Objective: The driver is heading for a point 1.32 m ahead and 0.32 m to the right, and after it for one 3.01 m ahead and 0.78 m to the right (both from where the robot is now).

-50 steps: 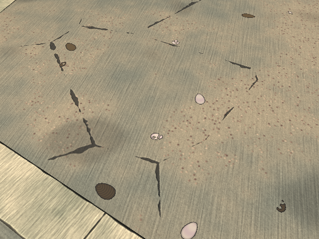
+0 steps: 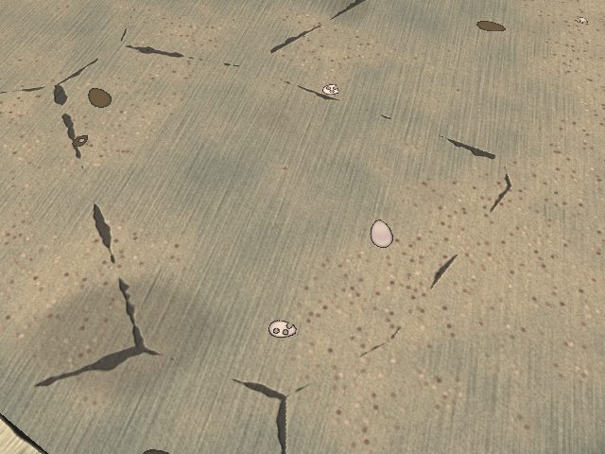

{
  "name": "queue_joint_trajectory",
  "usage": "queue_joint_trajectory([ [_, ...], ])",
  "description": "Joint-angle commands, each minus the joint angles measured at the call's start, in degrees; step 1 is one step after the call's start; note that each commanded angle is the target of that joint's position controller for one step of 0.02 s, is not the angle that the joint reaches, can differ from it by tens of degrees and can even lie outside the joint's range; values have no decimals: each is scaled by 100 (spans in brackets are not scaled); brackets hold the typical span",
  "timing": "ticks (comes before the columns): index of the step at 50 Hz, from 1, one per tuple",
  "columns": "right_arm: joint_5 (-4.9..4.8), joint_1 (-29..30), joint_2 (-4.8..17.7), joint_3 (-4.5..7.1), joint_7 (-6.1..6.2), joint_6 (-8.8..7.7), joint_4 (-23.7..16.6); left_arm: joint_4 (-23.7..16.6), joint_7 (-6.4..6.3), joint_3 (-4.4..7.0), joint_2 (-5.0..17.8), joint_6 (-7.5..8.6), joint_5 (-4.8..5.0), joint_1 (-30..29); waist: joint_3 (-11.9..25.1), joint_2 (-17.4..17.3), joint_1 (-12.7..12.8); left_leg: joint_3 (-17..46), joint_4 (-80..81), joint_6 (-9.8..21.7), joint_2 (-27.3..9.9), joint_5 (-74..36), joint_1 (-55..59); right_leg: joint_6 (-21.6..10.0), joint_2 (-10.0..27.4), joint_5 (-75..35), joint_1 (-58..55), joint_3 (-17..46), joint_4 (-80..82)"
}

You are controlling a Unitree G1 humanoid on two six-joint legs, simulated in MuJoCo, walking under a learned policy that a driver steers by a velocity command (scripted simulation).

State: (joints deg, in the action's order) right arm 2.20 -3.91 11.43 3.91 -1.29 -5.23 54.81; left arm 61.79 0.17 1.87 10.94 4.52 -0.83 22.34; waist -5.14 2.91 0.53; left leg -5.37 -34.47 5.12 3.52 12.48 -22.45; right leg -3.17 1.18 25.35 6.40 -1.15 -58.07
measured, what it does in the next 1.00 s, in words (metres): goes down: right foot 0.11 m lower, then left foot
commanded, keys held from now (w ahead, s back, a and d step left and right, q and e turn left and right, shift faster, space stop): w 0.86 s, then w+e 0.14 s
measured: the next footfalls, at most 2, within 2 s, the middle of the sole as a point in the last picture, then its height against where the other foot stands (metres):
right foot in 0.40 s outside the picture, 0.11 m lower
left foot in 0.80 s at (280, 373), level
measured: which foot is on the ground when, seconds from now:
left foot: down 0.00-0.40, up 0.42-0.78, down 0.80-1.00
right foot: up 0.00-0.38, down 0.40-0.82, up 0.84-1.00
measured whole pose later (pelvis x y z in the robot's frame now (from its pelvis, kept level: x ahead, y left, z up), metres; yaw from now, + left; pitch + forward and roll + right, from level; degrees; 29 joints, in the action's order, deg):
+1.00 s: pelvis +0.60 +0.02 -0.09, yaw -2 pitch -1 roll +0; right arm 1.0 -15.1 11.6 3.2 0.1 -5.4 57.6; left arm 57.3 1.2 3.8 12.2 2.4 -1.7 15.1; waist -2.7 1.9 0.6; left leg -7.6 -21.0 5.6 2.7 10.2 -10.7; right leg -4.2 3.0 15.8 28.5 0.9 -63.6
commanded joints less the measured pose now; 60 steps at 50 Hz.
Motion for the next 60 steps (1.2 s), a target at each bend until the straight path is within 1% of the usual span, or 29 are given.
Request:
queue_joint_trajectory([
  [1, 22, -1461, 906, 197, 66, 42, 326, -729, 93, 187, 772, 133, 49, -502, 621, -570, -507, 3055, 1978, 1028, -1995, 127, 2978, -155, 179, -279, 3438, 555, -1683],
  [3, -55, -1225, 602, 95, 149, -21, 414, -735, 127, 201, 532, -37, -137, -656, 106, -166, -158, 2477, 2256, 851, -1791, 125, 1748, -60, 464, -201, 2793, 585, -593],
  [5, -37, -1030, 696, 80, 167, -192, 373, -808, 190, 218, 365, -231, -259, -780, -55, -236, 46, 1919, 2459, 883, -1497, 117, 1059, 66, 309, -891, 2301, 249, -115],
  [7, -108, -873, 757, 98, 219, -365, 460, -1176, 247, 238, 438, -238, -236, -1385, -215, -534, 187, 1545, 2515, 614, -1193, 674, 599, 98, 331, -2210, 2175, 339, 1205],
  [11, -132, -787, 650, 51, 204, -350, 419, -976, 365, 248, 506, -180, -40, -1048, 125, -519, 304, 944, 1905, 494, -903, 973, -338, 7, 158, -4717, 503, -18, 2065],
  [15, 105, -1609, 617, 26, 298, -224, 581, -1261, 315, 237, 716, -43, -42, -2132, -501, -357, -265, 1153, 985, 487, -1093, 1137, 822, 123, 316, -4342, 1558, -108, 2923],
  [17, 225, -1966, 683, 30, 467, -72, 624, -1142, 300, 258, 798, 41, -40, -1902, -530, -282, -282, 1147, 24, 477, -1061, 480, 1659, 100, 472, -4242, 1744, -7, 3816],
  [18, 200, -2005, 719, 29, 500, 7, 604, -932, 300, 271, 818, 99, -99, -1341, -324, -153, -84, 965, -806, 477, -951, -135, 1886, 33, 453, -4358, 1339, -51, 4271],
  [19, 97, -1808, 775, 56, 488, 87, 542, -526, 281, 333, 886, 121, -164, -240, 171, 1, 391, 635, -2166, 456, -745, -786, 1623, -81, 305, -4496, 176, -258, 4610],
  [20, -99, -1579, 721, 91, 381, 84, 489, -136, 272, 451, 1042, 75, -192, 804, 826, 690, 911, 108, -4384, 360, -51, 570, 737, -300, 482, -4810, -1221, -179, 4563],
  [21, -244, -1949, 271, 39, 317, 17, 349, -34, 330, 405, 1197, 103, -277, 1175, 1181, 1225, 473, 466, -5909, 352, 161, 3028, -1459, -346, 1304, -6869, -2876, 660, 2580],
  [22, -369, -2126, 222, -13, 377, -60, 312, -103, 327, 313, 1051, 91, -265, 1356, 1482, 1035, 521, 1019, -6311, 431, 49, 2598, -2581, -612, 1888, -7354, -3500, 1440, 2274],
  [23, -299, -1979, 397, -13, 401, -57, 270, -126, 206, 423, 1266, 10, -208, 1162, 1435, 961, 486, 865, -6712, 339, -132, 2058, -3555, -1365, 2471, -4570, -3212, 2369, 2900],
  [24, -125, -1224, 619, -4, 337, -71, -5, -351, 65, 368, 1125, 33, -143, 476, 1030, 479, 376, 1043, -5635, 117, -581, 1239, -3805, -1544, 2709, -1799, -2296, 2886, 3785],
  [25, -2, -577, 695, 36, 192, -17, -91, -502, -15, 230, 781, 100, -126, -140, 377, -266, 142, 1014, -4793, -162, -865, 647, -3369, -1376, 2379, -1345, -1073, 2696, 4318],
  [27, 125, -474, 519, 2, -36, 177, -162, -447, -89, 185, 844, 222, -112, -227, -38, -257, -150, 868, -3292, -504, -1077, 82, -1961, -1226, 1844, -2677, 525, 1947, 4622],
  [31, -69, -153, 76, -215, -100, 223, -339, -362, -21, 178, 723, 232, 14, -134, 95, 249, -132, 207, -865, -388, -792, -1027, -380, -751, 782, -4000, 1002, 388, 4746],
  [34, -115, 336, 237, -204, -47, 199, -484, -224, 29, 189, 685, 164, 76, 331, 144, 128, 112, 30, -232, -151, -638, -1180, -477, -723, 952, -3972, 12, 410, 4777],
  [36, -103, 513, 328, -161, -26, 151, -588, -132, 4, 204, 687, 121, 15, 485, 61, 39, 127, 92, 58, 8, -626, -952, -661, -705, 1115, -4122, -619, 423, 4564],
  [38, -82, 41, 414, -94, -2, 87, -470, -113, -29, 235, 771, 80, -36, 402, 292, 40, -132, 47, 339, 149, -413, -541, -32, -585, 1128, -5009, -889, 290, 3884],
  [39, -52, -718, 493, -28, 25, 40, -206, -117, -30, 238, 781, 45, -45, 326, 617, -83, -467, -47, 645, 248, -244, -631, 823, -490, 943, -5304, -784, 98, 3011],
  [40, 35, -1696, 756, 77, 70, -17, 83, -196, -19, 205, 671, 25, -36, 322, 1154, -299, -791, 428, 671, 442, -637, -563, 2123, -378, 673, -4536, -56, -106, 1749],
  [41, 152, -2459, 1410, 236, 112, -36, 147, -377, 22, 101, 196, 15, 125, 822, 2026, -1383, -757, 2782, 941, 1045, -2316, -20, 3807, -153, -18, -1787, 1613, -453, -456],
  [42, -69, -2367, 1431, 266, 86, 106, 187, -326, 31, 180, 410, -2, 80, 830, 2235, -1597, -707, 4521, 1907, 1349, -2741, 728, 3982, -142, -545, 541, 2719, 72, -1552],
  [43, -156, -1630, 1178, 201, 88, 152, 46, -431, 26, 239, 614, -37, -9, 312, 1234, -963, -458, 3719, 1991, 1156, -2516, 1416, 3205, -215, -100, 110, 3239, 330, -1800],
  [45, -119, -916, 576, 37, 87, 69, -93, -508, 65, 217, 419, -35, -9, -163, 356, -546, -157, 2390, 2391, 748, -2053, 593, 1766, -217, 281, -685, 2883, 384, -1140],
  [47, -127, -1001, 379, -26, 144, -36, 3, -387, 96, 207, 268, -184, -113, 75, 284, -646, 82, 1597, 2533, 496, -1779, -280, 1218, -129, 384, -889, 2318, 407, -777],
  [50, -139, -1375, 541, 4, 181, -173, 105, -497, 136, 232, 270, -307, -95, -204, 256, -618, 140, 995, 2677, 445, -1700, -1032, 1380, -59, 395, -1322, 2640, 373, -553],
  [60, -143, -2226, 561, -42, 295, -169, 309, -1300, 260, 74, 128, -286, -81, -2143, -135, -622, -279, -351, 2571, 213, -1650, -2702, 2279, -79, 250, -2612, 3073, -452, 1811],
])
